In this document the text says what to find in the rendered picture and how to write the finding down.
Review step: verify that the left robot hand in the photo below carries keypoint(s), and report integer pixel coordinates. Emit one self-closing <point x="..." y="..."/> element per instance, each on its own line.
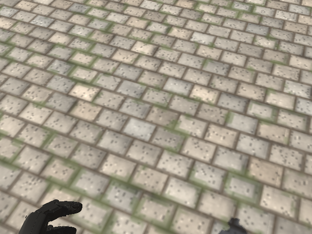
<point x="37" y="222"/>

